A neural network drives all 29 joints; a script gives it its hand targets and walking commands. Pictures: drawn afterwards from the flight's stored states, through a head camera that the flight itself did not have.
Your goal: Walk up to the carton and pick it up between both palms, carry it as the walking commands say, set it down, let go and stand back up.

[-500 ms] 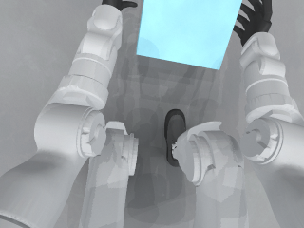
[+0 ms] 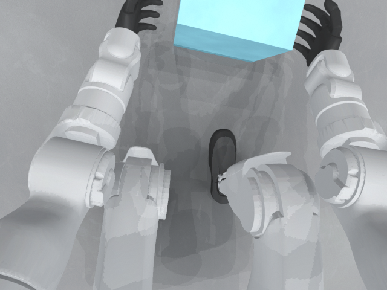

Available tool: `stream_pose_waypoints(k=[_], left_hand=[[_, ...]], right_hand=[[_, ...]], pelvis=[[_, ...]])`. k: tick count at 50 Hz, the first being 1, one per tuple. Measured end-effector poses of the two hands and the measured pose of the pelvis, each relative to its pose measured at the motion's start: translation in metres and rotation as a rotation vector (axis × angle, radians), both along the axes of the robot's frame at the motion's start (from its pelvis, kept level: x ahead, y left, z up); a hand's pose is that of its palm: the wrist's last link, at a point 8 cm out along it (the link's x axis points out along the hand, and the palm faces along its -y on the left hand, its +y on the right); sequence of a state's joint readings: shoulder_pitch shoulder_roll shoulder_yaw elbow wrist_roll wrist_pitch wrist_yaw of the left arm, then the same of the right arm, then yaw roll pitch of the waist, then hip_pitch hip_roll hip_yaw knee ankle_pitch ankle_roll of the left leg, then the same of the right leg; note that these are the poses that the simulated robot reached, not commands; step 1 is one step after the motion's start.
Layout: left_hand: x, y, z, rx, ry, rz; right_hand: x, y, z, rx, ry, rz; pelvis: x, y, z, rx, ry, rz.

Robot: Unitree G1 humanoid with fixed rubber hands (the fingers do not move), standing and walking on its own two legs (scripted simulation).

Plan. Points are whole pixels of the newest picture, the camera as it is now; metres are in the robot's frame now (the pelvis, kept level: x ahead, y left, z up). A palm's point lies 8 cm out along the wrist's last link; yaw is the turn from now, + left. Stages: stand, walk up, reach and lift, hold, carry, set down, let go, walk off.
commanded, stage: set down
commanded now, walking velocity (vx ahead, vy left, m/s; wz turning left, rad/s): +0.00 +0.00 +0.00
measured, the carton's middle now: out of the picture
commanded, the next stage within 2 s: let go in 1.70 s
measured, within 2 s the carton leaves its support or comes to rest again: neither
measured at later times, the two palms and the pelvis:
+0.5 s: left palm (106, 4) +0.52 +0.12 -0.17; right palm (339, 49) +0.48 -0.25 -0.16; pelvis -0.02 -0.01 +0.00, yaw +0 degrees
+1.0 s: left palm out of the picture +0.54 +0.11 +0.00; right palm out of the picture +0.47 -0.24 -0.01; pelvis -0.01 -0.01 +0.10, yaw +1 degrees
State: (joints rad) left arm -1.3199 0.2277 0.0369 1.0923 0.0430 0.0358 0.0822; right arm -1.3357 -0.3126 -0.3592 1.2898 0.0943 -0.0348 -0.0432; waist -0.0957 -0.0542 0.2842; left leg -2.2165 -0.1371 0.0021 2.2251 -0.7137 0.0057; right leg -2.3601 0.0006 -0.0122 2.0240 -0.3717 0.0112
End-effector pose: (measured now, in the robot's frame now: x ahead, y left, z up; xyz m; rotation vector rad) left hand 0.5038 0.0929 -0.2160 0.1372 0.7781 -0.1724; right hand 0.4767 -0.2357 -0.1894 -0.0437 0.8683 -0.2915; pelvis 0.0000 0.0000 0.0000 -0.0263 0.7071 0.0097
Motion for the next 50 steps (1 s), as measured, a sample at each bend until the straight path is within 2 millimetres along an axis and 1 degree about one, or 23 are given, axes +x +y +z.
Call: stream_pose_waypoints(k=[3, 5, 7, 11, 16, 20, 24, 26, 28, 31, 34, 36, 38, 44, 50], left_hand=[[0.002, 0.018, -0.001, 0.021, -0.038, 0.031], [0.007, 0.024, 0.004, 0.028, -0.059, 0.027], [0.011, 0.024, 0.011, 0.029, -0.073, 0.009], [0.020, 0.016, 0.023, 0.020, -0.085, -0.009], [0.024, 0.012, 0.024, 0.003, -0.086, 0.020], [0.021, 0.016, 0.028, 0.015, -0.103, 0.043], [0.020, 0.024, 0.042, 0.053, -0.122, 0.049], [0.022, 0.024, 0.052, 0.064, -0.129, 0.044], [0.026, 0.021, 0.063, 0.063, -0.140, 0.037], [0.034, 0.009, 0.083, 0.045, -0.145, 0.029], [0.041, -0.002, 0.107, 0.027, -0.162, 0.035], [0.043, -0.004, 0.124, 0.027, -0.171, 0.049], [0.043, -0.001, 0.138, 0.039, -0.167, 0.068], [0.033, 0.018, 0.169, 0.069, -0.130, 0.094], [0.035, 0.022, 0.212, 0.070, -0.137, 0.063]], right_hand=[[-0.001, -0.013, 0.004, -0.028, -0.047, -0.040], [0.003, -0.015, 0.007, -0.022, -0.087, -0.051], [0.004, -0.013, 0.007, -0.005, -0.098, -0.050], [0.002, -0.010, 0.005, 0.006, -0.079, -0.053], [-0.002, -0.023, 0.010, -0.022, -0.092, -0.077], [-0.002, -0.026, 0.018, -0.008, -0.131, -0.088], [0.002, -0.017, 0.024, 0.051, -0.182, -0.098], [0.001, -0.012, 0.026, 0.077, -0.196, -0.103], [-0.003, -0.009, 0.029, 0.093, -0.207, -0.115], [-0.013, -0.006, 0.036, 0.109, -0.201, -0.143], [-0.020, -0.002, 0.052, 0.104, -0.200, -0.142], [-0.020, -0.002, 0.067, 0.088, -0.210, -0.130], [-0.018, -0.003, 0.083, 0.076, -0.219, -0.119], [-0.007, -0.002, 0.128, 0.060, -0.231, -0.098], [-0.002, -0.005, 0.175, 0.029, -0.234, -0.092]], pelvis=[[-0.005, -0.002, -0.001, -0.004, -0.022, 0.003], [-0.008, -0.003, -0.004, -0.005, -0.039, 0.007], [-0.011, -0.003, -0.007, -0.002, -0.056, 0.012], [-0.015, -0.006, -0.013, 0.005, -0.076, 0.021], [-0.018, -0.009, -0.014, 0.004, -0.088, 0.015], [-0.019, -0.011, -0.010, 0.006, -0.102, 0.000], [-0.022, -0.008, 0.000, 0.018, -0.150, -0.011], [-0.024, -0.006, 0.006, 0.025, -0.181, -0.013], [-0.026, -0.004, 0.012, 0.031, -0.213, -0.014], [-0.026, -0.002, 0.018, 0.035, -0.219, -0.018], [-0.027, -0.002, 0.027, 0.036, -0.240, -0.023], [-0.028, -0.002, 0.035, 0.036, -0.254, -0.027], [-0.028, -0.003, 0.043, 0.035, -0.260, -0.028], [-0.022, -0.007, 0.069, 0.041, -0.208, -0.021], [-0.013, -0.008, 0.104, 0.036, -0.155, -0.012]])
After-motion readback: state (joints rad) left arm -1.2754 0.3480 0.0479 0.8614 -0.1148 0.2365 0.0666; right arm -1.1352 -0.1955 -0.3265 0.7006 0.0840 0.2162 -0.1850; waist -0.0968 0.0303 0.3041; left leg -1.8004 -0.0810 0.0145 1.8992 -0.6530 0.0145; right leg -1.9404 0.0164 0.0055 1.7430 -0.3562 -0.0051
